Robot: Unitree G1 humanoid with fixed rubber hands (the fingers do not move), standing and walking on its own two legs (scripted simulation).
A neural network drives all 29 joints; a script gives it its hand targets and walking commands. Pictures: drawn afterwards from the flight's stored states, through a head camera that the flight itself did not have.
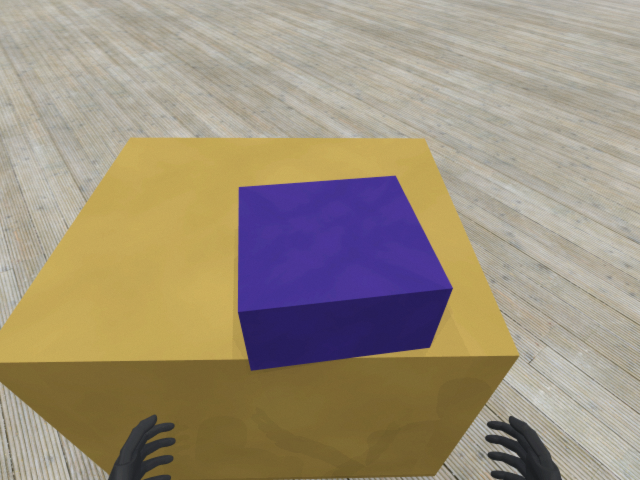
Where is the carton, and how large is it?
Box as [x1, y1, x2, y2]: [238, 176, 452, 370]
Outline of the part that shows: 395,176 239,187 238,314 251,370 429,347 452,287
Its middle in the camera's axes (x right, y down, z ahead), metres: +0.02 +0.03 +0.70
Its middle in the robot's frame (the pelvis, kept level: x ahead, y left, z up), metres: +0.50 -0.01 -0.03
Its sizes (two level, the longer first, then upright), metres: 0.305 0.290 0.159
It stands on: a pedestal, 0.67 m high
